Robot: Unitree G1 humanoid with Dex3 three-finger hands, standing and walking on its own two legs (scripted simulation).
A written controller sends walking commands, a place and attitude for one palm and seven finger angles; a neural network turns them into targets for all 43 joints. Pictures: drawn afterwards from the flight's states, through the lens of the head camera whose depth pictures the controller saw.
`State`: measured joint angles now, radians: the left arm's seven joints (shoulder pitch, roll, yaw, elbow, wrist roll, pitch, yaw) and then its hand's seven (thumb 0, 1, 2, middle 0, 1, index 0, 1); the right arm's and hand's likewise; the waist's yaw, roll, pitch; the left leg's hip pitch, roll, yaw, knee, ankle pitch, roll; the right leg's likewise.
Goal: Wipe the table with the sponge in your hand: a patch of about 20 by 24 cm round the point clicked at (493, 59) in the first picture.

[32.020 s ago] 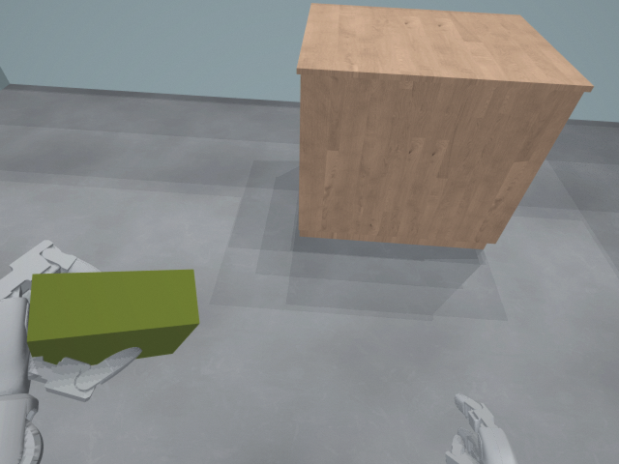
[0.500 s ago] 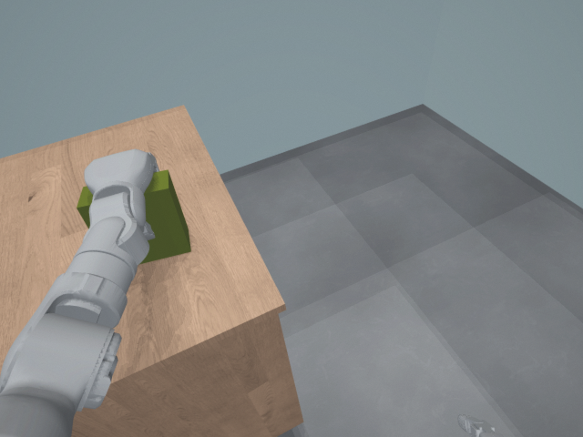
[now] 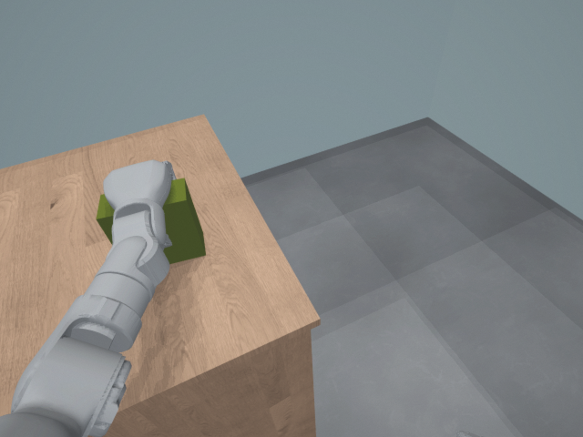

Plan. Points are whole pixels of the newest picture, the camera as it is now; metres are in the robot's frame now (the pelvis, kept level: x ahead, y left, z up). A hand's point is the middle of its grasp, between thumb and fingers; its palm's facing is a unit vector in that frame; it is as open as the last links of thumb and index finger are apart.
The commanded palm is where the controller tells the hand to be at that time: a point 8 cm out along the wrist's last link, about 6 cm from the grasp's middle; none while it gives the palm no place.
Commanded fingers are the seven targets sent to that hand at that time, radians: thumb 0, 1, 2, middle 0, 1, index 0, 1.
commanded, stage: wipe back along the third lane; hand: left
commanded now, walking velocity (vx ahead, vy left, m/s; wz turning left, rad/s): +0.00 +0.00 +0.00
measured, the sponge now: (161, 236) +0.41 +0.23 +0.06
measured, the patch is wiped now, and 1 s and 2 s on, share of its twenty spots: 1.00 1.00 1.00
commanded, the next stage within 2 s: slide back across to the middle lane in 1.30 s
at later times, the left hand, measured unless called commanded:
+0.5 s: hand (158, 229) +0.37 +0.21 +0.12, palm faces +0.11 -0.06 -0.99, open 9.9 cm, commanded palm +0.32 +0.19 +0.15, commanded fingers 0.00 0.10 1.30 -1.20 -1.60 -1.20 -1.60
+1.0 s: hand (179, 255) +0.33 +0.17 +0.12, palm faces +0.13 -0.08 -0.99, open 9.9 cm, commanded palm +0.28 +0.16 +0.15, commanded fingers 0.00 0.10 1.30 -1.20 -1.60 -1.20 -1.60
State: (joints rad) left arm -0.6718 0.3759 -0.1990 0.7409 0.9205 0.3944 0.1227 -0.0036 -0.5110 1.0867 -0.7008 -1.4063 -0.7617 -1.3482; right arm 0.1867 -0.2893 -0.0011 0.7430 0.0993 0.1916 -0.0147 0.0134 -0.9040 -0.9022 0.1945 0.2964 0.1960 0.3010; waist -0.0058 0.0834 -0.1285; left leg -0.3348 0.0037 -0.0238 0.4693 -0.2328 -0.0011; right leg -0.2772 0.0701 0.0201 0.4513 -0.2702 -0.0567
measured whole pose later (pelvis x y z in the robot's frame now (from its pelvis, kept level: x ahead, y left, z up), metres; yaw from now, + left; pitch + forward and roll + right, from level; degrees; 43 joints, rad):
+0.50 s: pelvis +0.01 +0.04 +0.00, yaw +2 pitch +2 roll +0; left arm -0.55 0.19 -0.48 0.39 0.96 0.70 0.10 0.00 -0.50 1.08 -0.69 -1.42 -0.75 -1.36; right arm -0.02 -0.23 0.05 0.66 0.10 0.27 0.09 0.01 -0.90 -0.90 0.20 0.30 0.20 0.30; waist 0.09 0.08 -0.13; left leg -0.27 -0.07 -0.03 0.51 -0.27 0.06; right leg -0.20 0.00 0.01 0.49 -0.32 -0.01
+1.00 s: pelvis -0.01 +0.01 +0.00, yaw +1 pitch -1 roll +1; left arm -0.37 0.25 -0.46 0.19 0.95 0.70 0.09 0.01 -0.49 1.08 -0.68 -1.42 -0.74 -1.37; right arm 0.01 -0.27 0.04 0.66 0.11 0.28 0.07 0.02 -0.90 -0.90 0.19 0.30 0.20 0.30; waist 0.06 0.10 -0.11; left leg -0.23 -0.03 -0.02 0.49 -0.25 0.01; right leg -0.19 0.04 0.01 0.52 -0.31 -0.05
